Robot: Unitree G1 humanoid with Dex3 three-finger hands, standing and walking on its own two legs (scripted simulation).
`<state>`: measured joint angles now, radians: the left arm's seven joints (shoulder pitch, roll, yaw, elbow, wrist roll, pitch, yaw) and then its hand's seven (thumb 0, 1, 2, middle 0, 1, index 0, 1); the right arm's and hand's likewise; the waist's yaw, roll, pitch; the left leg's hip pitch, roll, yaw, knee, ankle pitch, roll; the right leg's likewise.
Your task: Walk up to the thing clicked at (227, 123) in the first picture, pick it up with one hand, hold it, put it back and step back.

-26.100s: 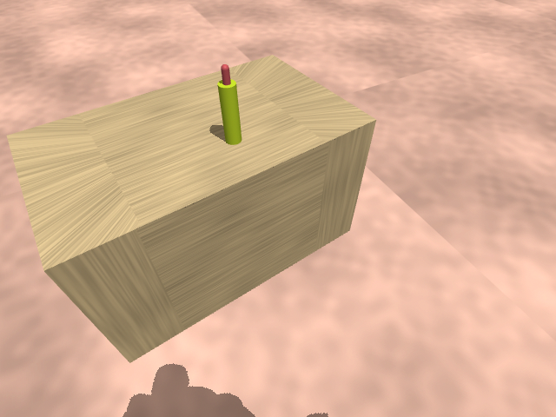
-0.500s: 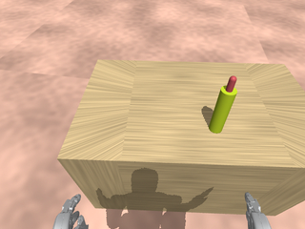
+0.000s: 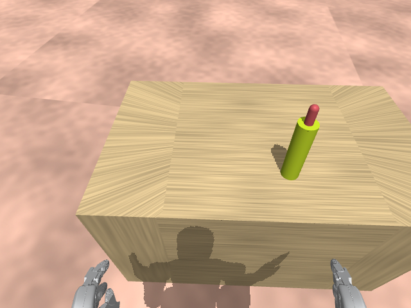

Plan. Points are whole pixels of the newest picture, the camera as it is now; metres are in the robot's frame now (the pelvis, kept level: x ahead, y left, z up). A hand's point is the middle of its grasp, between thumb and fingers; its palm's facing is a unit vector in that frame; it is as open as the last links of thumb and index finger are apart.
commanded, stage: home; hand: right
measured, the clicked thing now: (300, 143) +0.53 -0.23 +0.00
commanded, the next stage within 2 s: stand in 1.14 s
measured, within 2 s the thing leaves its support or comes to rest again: neither
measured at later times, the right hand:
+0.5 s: hand (313, 307) +0.17 -0.18 -0.06, palm faces +0.12 +0.95 -0.28, open 17.5 cm
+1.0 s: hand out of the picture +0.14 -0.23 -0.11, palm faces -0.04 +0.93 -0.36, open 17.4 cm
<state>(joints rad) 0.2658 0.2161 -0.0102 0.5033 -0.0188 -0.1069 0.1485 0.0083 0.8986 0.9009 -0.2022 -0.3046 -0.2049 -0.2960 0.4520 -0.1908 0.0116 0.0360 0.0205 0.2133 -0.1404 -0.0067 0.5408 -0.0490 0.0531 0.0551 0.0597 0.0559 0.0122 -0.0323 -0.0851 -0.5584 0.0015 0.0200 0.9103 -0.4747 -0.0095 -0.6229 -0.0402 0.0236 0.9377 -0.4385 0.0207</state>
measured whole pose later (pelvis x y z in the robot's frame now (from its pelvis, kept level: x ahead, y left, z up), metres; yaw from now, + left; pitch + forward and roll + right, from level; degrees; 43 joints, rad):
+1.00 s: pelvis +0.01 +0.00 +0.01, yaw +0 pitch +2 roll +0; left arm 0.18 0.32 0.02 0.79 0.05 -0.03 0.00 0.01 0.90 0.90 -0.20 -0.31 -0.21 -0.30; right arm 0.27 -0.33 -0.02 0.61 -0.05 0.01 -0.02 -0.01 0.53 -0.05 0.06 0.06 0.06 0.06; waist 0.01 0.01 0.00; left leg -0.41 0.03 0.00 0.84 -0.47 -0.01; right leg -0.45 -0.02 0.00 0.83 -0.41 0.01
